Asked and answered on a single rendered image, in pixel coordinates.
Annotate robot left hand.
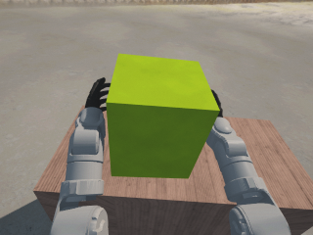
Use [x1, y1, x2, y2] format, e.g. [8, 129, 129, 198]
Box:
[85, 77, 111, 112]

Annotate robot right upper arm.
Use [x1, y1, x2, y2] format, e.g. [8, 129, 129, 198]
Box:
[229, 202, 291, 235]

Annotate carton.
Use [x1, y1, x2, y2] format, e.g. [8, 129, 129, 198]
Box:
[106, 53, 220, 179]

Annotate robot left upper arm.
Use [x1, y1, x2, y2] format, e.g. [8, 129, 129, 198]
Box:
[50, 205, 109, 235]

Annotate right robot forearm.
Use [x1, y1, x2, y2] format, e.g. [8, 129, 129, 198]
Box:
[205, 117, 291, 235]

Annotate pedestal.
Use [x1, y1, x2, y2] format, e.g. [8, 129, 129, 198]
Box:
[33, 105, 313, 235]

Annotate robot right hand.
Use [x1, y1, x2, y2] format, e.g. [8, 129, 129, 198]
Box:
[210, 89, 223, 118]

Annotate left robot forearm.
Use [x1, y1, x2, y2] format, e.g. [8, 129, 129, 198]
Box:
[49, 107, 106, 235]

